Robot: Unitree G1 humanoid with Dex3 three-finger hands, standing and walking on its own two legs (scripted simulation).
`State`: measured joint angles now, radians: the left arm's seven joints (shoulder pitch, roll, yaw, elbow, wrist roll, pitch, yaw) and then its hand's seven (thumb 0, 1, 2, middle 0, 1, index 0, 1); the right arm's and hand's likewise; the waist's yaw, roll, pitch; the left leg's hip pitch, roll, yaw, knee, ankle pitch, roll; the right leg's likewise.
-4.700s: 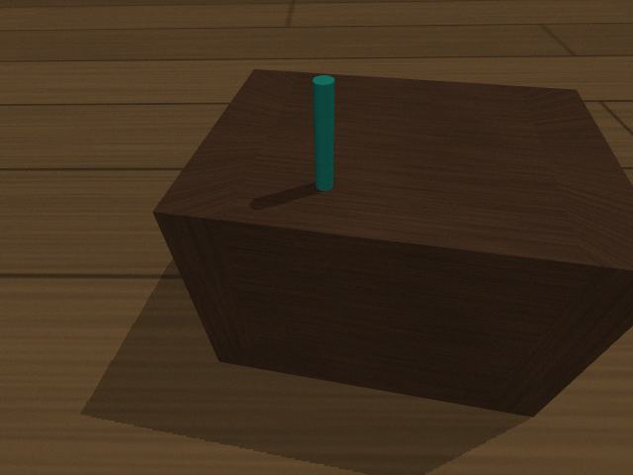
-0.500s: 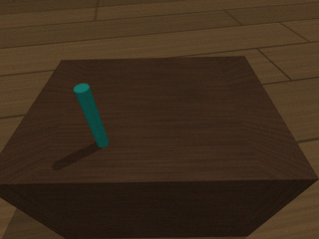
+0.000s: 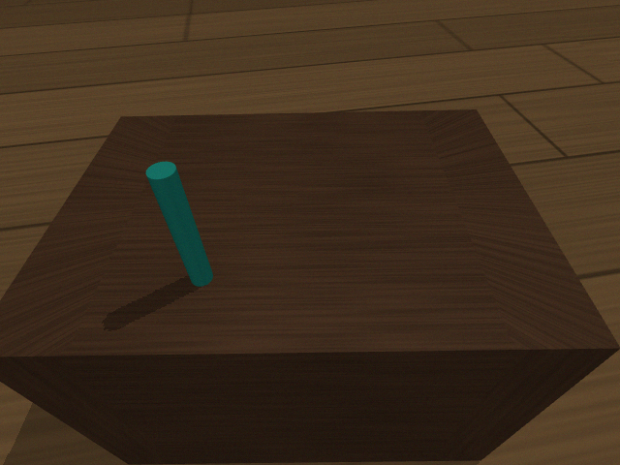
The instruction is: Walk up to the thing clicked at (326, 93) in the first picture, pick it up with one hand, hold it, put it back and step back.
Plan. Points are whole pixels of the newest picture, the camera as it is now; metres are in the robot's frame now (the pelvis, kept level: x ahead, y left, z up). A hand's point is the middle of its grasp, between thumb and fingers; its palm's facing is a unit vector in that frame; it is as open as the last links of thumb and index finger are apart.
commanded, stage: stand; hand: left
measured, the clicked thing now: (184, 231) +0.47 +0.23 +0.04
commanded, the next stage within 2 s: rise first in 0.70 s
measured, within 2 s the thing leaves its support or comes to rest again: neither
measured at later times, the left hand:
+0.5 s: hand out of the picture +0.07 +0.25 -0.16, palm faces -0.03 -0.94 -0.35, open 7.4 cm
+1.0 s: hand out of the picture +0.16 +0.24 -0.14, palm faces +0.16 -0.94 -0.32, open 9.9 cm
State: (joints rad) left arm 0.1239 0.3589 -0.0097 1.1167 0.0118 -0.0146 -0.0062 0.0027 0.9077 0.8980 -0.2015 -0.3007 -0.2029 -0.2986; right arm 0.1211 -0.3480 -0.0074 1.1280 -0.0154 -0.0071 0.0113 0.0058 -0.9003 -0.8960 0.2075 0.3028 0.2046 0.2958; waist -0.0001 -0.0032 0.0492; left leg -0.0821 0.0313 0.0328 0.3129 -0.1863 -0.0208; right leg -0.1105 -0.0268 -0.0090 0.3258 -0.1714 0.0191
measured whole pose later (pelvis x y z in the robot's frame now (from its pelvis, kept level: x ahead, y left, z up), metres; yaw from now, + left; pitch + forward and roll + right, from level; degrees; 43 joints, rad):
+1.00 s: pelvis -0.01 +0.00 -0.01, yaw +0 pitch +2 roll +0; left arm 0.05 0.30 0.09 0.89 -0.06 -0.08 0.05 0.01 0.61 0.60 -0.11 -0.15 -0.10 -0.15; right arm 0.03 -0.29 -0.09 0.95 0.05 -0.10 -0.05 0.01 -0.60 -0.60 0.10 0.14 0.10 0.14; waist 0.01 0.00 0.06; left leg -0.25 0.03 0.02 0.46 -0.24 -0.02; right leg -0.27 -0.03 -0.02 0.46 -0.22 0.01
